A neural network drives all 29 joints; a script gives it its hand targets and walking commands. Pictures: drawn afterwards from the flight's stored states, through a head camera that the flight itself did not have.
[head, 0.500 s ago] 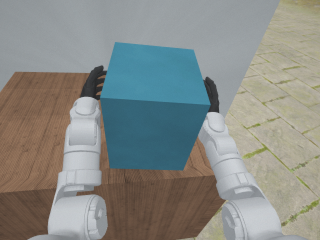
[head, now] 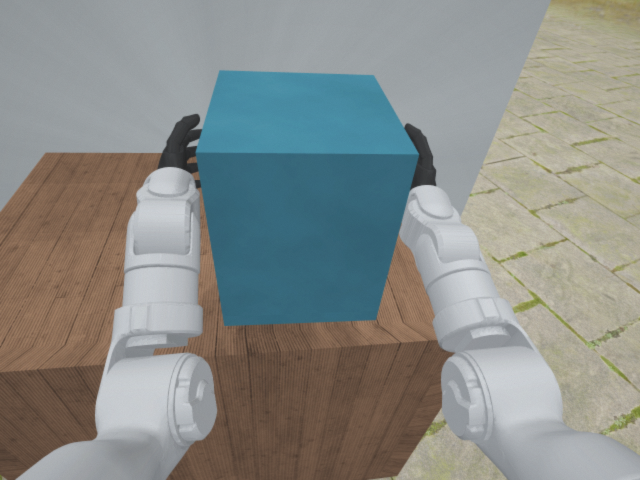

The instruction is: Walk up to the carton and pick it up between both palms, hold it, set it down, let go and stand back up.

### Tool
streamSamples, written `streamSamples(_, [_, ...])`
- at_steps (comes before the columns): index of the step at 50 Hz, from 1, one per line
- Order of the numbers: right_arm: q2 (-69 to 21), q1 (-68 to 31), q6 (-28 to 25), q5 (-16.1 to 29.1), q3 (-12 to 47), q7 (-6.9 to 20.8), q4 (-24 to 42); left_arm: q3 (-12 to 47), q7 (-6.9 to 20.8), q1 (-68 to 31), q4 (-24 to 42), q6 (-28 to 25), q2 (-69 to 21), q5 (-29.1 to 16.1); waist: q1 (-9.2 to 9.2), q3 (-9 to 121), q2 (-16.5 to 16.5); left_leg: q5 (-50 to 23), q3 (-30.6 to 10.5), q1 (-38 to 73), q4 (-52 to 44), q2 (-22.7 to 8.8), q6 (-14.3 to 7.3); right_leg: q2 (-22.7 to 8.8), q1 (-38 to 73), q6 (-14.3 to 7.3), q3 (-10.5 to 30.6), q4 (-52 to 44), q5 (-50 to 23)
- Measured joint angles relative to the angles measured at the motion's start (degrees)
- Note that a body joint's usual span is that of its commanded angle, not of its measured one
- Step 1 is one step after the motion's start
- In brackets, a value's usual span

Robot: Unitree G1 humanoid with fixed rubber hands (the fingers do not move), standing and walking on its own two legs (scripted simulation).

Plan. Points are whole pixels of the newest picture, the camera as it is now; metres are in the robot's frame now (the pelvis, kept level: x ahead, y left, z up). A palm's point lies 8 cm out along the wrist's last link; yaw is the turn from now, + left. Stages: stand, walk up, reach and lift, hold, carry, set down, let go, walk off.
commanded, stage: reach and lift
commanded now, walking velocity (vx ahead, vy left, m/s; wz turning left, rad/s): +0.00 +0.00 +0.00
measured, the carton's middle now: (300, 198) +0.40 +0.00 +0.18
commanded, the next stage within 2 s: hold in 0.94 s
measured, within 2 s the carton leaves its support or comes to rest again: neither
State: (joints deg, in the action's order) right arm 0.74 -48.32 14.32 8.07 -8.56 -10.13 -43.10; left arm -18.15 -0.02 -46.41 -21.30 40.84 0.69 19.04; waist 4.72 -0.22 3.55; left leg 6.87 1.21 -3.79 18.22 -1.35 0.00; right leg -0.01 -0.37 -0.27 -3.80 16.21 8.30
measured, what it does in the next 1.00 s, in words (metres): stands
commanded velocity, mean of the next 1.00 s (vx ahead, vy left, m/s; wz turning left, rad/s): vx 0.00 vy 0.00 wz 0.00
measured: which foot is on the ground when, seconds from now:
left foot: down 0.00-1.00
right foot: down 0.00-1.00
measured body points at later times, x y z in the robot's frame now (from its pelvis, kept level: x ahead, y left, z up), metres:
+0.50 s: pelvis +0.02 +0.00 +0.00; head -0.04 +0.03 +0.45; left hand +0.41 +0.15 +0.23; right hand +0.41 -0.14 +0.24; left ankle +0.04 +0.12 -0.75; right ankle +0.02 -0.11 -0.75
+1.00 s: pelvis +0.02 +0.00 +0.00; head -0.05 +0.02 +0.44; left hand +0.41 +0.15 +0.25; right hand +0.41 -0.14 +0.26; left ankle +0.04 +0.12 -0.75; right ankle +0.02 -0.11 -0.75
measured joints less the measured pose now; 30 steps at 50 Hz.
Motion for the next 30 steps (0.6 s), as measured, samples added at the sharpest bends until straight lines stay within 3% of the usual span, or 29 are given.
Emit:
streamSamples(10, [1.1, -2.3, 3.8, 3.1, 2.6, -2.0, 0.0, -0.5, 0.3, -0.3, -0.9, 1.2, 1.4, -2.0, 0.89, 1.6, -0.3, 0.5, -1.0, -0.5, 0.4, 0.0, 0.4, 0.1, 0.1, -0.1, -1.0, -0.1, 0.6])
streamSamples(30, [4.3, -3.0, 9.4, 10.2, 7.5, -4.4, 4.3, 1.3, -1.1, 1.5, 4.0, 5.3, 1.8, -4.7, 1.21, 3.4, -1.5, 2.4, -0.2, -1.4, 2.0, -0.2, 0.3, 0.2, -0.3, 0.3, -0.1, -0.4, 1.1])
